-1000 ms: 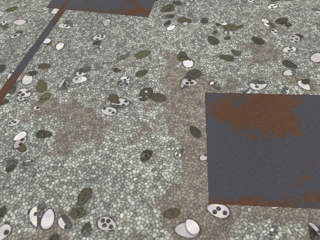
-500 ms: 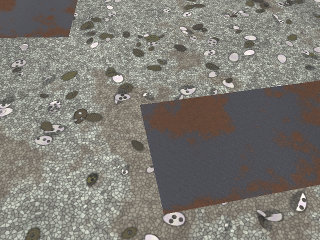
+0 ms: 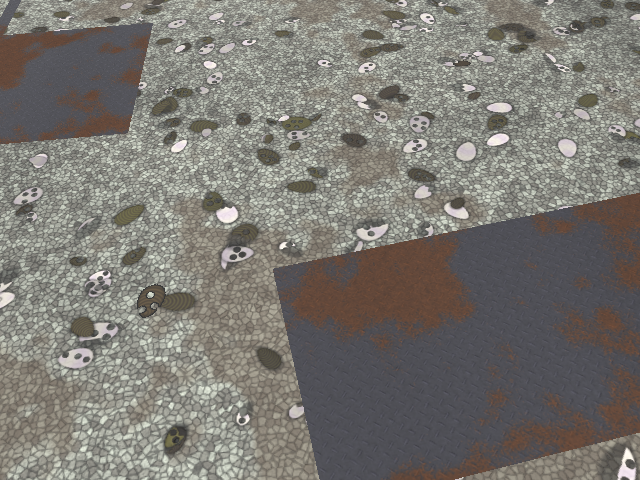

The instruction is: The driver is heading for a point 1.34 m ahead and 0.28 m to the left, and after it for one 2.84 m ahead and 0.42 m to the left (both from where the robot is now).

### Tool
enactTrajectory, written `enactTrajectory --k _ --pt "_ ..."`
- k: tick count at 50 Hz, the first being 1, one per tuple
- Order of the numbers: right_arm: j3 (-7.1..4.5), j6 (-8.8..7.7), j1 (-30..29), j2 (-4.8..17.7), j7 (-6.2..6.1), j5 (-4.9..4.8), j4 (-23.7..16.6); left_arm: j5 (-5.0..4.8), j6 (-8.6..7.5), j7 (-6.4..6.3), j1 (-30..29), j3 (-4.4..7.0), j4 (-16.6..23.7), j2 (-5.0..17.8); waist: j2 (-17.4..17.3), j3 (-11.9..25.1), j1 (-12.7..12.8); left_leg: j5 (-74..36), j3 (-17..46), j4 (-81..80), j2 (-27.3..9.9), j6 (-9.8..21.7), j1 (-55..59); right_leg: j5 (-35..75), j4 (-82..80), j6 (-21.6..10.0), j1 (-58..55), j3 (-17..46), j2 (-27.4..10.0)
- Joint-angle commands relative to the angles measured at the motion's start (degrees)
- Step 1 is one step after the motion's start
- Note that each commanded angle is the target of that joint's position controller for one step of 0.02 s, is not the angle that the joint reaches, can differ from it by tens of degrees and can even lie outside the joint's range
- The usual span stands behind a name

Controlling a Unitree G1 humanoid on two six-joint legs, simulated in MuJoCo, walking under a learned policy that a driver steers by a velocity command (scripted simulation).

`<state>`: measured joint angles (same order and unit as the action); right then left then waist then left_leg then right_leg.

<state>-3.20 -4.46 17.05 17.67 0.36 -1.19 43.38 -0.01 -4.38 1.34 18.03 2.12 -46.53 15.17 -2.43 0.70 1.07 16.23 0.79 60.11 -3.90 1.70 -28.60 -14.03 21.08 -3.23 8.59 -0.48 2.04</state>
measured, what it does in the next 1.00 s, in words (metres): walks ahead: left foot, then right foot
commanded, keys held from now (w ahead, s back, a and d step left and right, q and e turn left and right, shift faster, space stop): w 1.00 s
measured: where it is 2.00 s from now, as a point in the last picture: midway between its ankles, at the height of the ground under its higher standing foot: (331, 257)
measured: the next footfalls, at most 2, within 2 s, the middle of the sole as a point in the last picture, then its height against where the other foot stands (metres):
left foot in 0.32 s outside the picture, level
right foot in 0.86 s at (409, 414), level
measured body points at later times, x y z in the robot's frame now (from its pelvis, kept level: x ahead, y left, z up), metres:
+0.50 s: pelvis +0.28 +0.05 -0.01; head +0.32 +0.05 +0.44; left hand +0.36 +0.33 -0.13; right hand +0.41 -0.22 -0.11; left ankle +0.33 +0.13 -0.75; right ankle +0.22 -0.10 -0.66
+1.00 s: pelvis +0.57 -0.02 -0.01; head +0.60 -0.03 +0.44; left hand +0.70 +0.25 -0.11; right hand +0.65 -0.30 -0.14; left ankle +0.49 +0.13 -0.66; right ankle +0.62 -0.11 -0.75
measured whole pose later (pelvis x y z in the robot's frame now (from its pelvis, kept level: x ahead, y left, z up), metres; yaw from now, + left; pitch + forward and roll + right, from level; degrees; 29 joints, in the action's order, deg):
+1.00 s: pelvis +0.57 -0.02 -0.01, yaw +1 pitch +1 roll +0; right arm -2.4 -4.4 16.8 17.9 0.5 -1.2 46.9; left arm 0.1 -4.6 1.8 11.6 2.4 -43.8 15.7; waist -1.8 -2.1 -0.1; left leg 20.8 1.6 64.9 -2.7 1.7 -24.4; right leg -9.1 26.3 -3.4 18.6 -2.5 1.7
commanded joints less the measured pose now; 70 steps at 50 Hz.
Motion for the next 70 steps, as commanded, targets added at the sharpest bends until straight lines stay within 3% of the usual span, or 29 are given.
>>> enactTrajectory --k 1,6,11,14,16,17,18,19,20,21,22,23,26,32,37,41,42,43,44,45,46,47,48,49,53,58,65,68,70 --pt "-0.95 -1.10 -4.76 3.58 0.67 0.72 -5.36 -0.04 -0.69 -0.40 0.55 1.82 2.67 8.06 7.98 -4.33 0.88 -7.61 1.20 -1.92 -3.55 -1.12 -16.81 8.59 -13.34 -8.68 -8.06 14.50 -13.88" --pt "0.56 -1.25 -14.74 0.46 1.29 0.48 -9.16 -0.47 -0.35 -1.39 3.86 1.84 0.80 9.18 6.80 -5.77 3.18 -19.68 -1.72 -20.85 -0.95 -2.78 -10.90 17.60 -14.61 -7.52 -4.20 6.35 -11.26" --pt "0.63 -1.78 -21.44 1.33 2.97 -0.15 -11.93 -1.17 0.26 -1.66 8.07 2.17 -1.68 10.32 6.13 -7.59 3.66 -21.16 -1.27 -29.98 1.19 -0.12 -8.84 20.06 -12.83 -6.96 -10.09 6.32 -15.10" --pt "-0.38 -1.70 -17.84 3.97 3.08 0.19 -11.52 -0.93 1.02 -1.99 7.72 2.84 -1.95 12.02 7.93 -3.06 0.10 -14.53 -2.88 -30.78 4.11 2.76 -1.67 40.77 -4.67 -5.25 -15.64 5.59 -16.04" --pt "-2.41 -1.14 -2.83 8.04 1.88 0.27 -7.77 -0.24 1.83 -2.28 6.50 2.61 -1.41 11.92 8.16 7.48 -8.06 -15.40 -3.85 -30.92 4.95 6.30 20.79 51.81 14.53 -2.77 -10.20 2.86 -12.69" --pt "-3.28 -0.61 7.33 12.15 1.01 1.05 -5.89 1.38 1.65 -2.50 7.65 1.47 0.30 8.83 0.05 16.87 -10.40 -16.79 10.14 -27.59 -7.22 9.78 40.22 29.93 33.42 -1.35 3.74 1.36 -8.75" --pt "-3.27 -0.83 7.51 13.61 1.78 1.22 -4.81 0.23 0.50 -1.57 16.80 -0.63 0.03 1.09 -15.33 25.35 -4.49 -1.14 39.85 -36.12 -19.30 19.17 55.92 -18.31 51.59 1.47 23.95 5.81 2.33" --pt "-2.05 -0.70 6.36 7.71 1.53 0.59 -5.11 -1.38 -0.60 -1.11 10.37 1.01 -0.15 8.70 -7.98 19.95 -7.45 5.98 40.70 -41.43 -16.96 16.26 51.60 -18.28 55.90 0.97 29.94 10.31 -0.74" --pt "-1.50 -0.65 2.09 6.37 1.19 0.46 -5.18 -2.73 -1.21 -0.87 3.72 1.73 2.12 10.69 -4.75 9.78 -6.75 3.06 30.93 -42.94 -15.07 14.00 42.68 -13.14 55.01 0.68 32.73 7.79 -3.48" --pt "-1.32 -0.72 -1.24 6.06 1.18 0.80 -5.28 -2.32 -1.58 -1.18 0.66 1.43 2.80 9.63 1.23 4.82 -4.80 -4.40 24.97 -44.54 -12.99 13.03 33.73 -8.07 52.01 0.89 30.93 6.16 -6.20" --pt "-1.14 -0.91 -3.44 5.16 1.38 1.40 -5.36 -1.40 -1.46 -1.34 -0.40 1.66 2.91 8.99 2.11 1.71 -2.95 -10.87 20.30 -46.03 -10.86 12.79 27.30 -5.35 49.00 1.36 28.96 5.57 -7.78" --pt "-0.92 -1.23 -4.46 4.38 1.44 2.06 -5.30 -1.15 -0.93 -1.28 1.33 1.69 2.53 8.15 0.31 1.69 -0.94 -13.44 17.56 -47.79 -9.58 12.76 23.50 -3.45 47.68 1.65 25.49 6.08 -9.17" --pt "-1.03 -2.33 -4.85 4.28 1.68 1.16 -3.78 -0.68 0.76 -1.61 2.26 1.25 2.22 5.56 -0.92 -0.02 0.90 -15.91 12.12 -52.02 -8.42 13.86 17.55 -1.68 42.54 3.33 23.84 5.01 -10.42" --pt "-1.63 -1.60 -1.10 7.14 0.40 0.76 -1.04 -0.01 -0.18 -0.96 -10.95 0.39 6.24 3.91 0.20 -4.11 -2.90 -17.74 3.42 -54.00 -4.80 11.09 17.31 17.99 19.92 4.72 25.84 2.49 -9.28" --pt "-2.07 -0.29 4.48 8.91 0.12 -0.01 2.15 -0.82 -0.98 0.50 -19.15 0.32 9.32 4.70 -0.08 -5.05 -5.77 -17.01 4.27 -50.94 -8.40 10.23 25.85 18.72 10.59 3.29 26.30 1.95 -7.00" --pt "-2.53 1.18 3.61 10.17 -0.55 -0.14 3.11 -0.73 -1.31 1.20 -15.18 1.44 9.23 7.35 -1.98 -1.75 -1.80 -31.34 4.66 -42.31 -10.24 7.85 32.32 9.78 7.05 -0.05 19.38 0.30 -4.37" --pt "-2.19 1.57 2.78 9.48 -0.68 0.02 3.02 -0.61 -1.32 0.87 -7.85 2.63 7.06 9.30 -1.37 2.87 2.13 -38.75 2.38 -33.44 -7.60 6.41 30.78 10.40 5.51 -1.69 9.05 -1.46 -2.63" --pt "-0.99 1.58 3.15 6.93 -0.88 0.94 2.04 -0.23 -1.17 0.29 2.12 3.97 4.77 12.77 1.17 11.05 6.01 -32.19 0.04 -19.22 -4.65 4.38 22.56 12.37 8.14 -4.64 -7.34 3.58 -7.82" --pt "0.98 0.42 9.93 0.84 -0.43 1.22 0.30 0.53 -0.75 -0.03 7.54 5.47 3.88 19.11 14.69 19.17 3.90 -6.25 -2.64 3.34 4.95 -0.27 -1.52 4.06 5.91 -13.96 -29.82 29.68 -22.34" --pt "0.71 -0.81 8.60 3.09 -0.14 0.53 1.23 -0.35 -0.57 0.17 8.75 4.27 3.66 14.33 16.24 22.12 5.49 17.08 5.27 11.37 6.81 -0.34 -10.36 -3.89 -2.48 -16.04 -32.21 43.48 -24.66" --pt "-0.59 -1.52 3.60 7.70 0.29 -1.08 -0.05 -0.51 -0.58 0.12 4.56 3.15 4.13 11.29 11.96 12.67 5.19 14.20 6.04 14.55 3.18 0.46 -15.55 -7.06 -3.73 -12.98 -25.44 35.51 -22.86" --pt "-0.51 -1.78 -0.20 7.64 0.29 -1.18 -1.01 -0.39 -0.48 0.04 0.54 2.66 4.84 9.80 8.26 7.04 3.78 8.85 4.14 12.46 0.12 0.84 -15.23 -4.16 -4.76 -11.14 -17.28 28.02 -20.52" --pt "-0.59 -1.66 -2.18 7.05 0.13 -0.26 -1.32 -0.09 -0.48 0.20 -2.64 2.16 5.07 8.23 5.85 2.72 2.20 4.87 3.18 8.73 -1.79 0.49 -13.58 0.60 -6.72 -10.37 -9.77 22.90 -18.21" --pt "-0.88 -1.11 -1.54 6.60 0.02 0.28 -1.02 0.41 -0.77 0.31 -4.53 1.71 5.34 6.84 6.75 1.09 0.25 1.77 3.59 5.83 -3.50 0.18 -10.05 4.83 -8.57 -9.63 -4.70 19.25 -16.30" --pt "-0.34 0.80 -0.88 3.57 -0.39 0.84 -0.72 0.09 -1.99 0.24 -4.66 2.26 3.76 8.21 6.59 -0.62 -1.97 -4.56 2.59 -0.19 -4.43 -2.23 -7.42 14.90 -13.26 -10.97 1.46 11.49 -14.39" --pt "0.36 0.26 -9.50 1.73 0.29 0.51 -2.66 0.12 -1.56 -0.87 -1.99 2.56 1.59 9.67 5.85 -2.90 0.92 -20.20 0.96 -18.00 -3.24 -2.64 -8.30 16.85 -14.91 -8.32 -0.90 2.96 -12.11" --pt "0.56 -0.05 -18.56 1.76 2.62 -0.22 -7.08 -0.42 0.10 -1.46 2.73 3.19 -2.20 10.79 4.83 -5.64 3.81 -17.66 0.42 -27.64 -0.47 0.98 -11.81 20.30 -11.73 -6.37 -14.12 -1.47 -17.20" --pt "-0.52 0.14 -14.68 3.81 3.30 0.26 -7.43 -0.53 1.29 -2.27 0.74 3.80 -1.63 12.52 6.94 -1.68 0.54 -9.45 -3.96 -27.64 3.48 3.74 -4.07 44.07 -1.89 -4.21 -17.16 -4.25 -17.30" --pt "-3.54 0.57 0.56 8.91 2.51 0.12 -3.90 -0.19 2.20 -3.27 -0.10 3.48 -0.37 12.11 5.05 7.44 -7.25 -11.55 -3.58 -29.97 6.40 7.18 18.81 49.42 19.95 -0.89 -8.58 -7.94 -13.59"
Over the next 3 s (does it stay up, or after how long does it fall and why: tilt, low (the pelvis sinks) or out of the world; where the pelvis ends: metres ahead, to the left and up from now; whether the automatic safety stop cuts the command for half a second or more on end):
stays up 1.60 0.32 -0.02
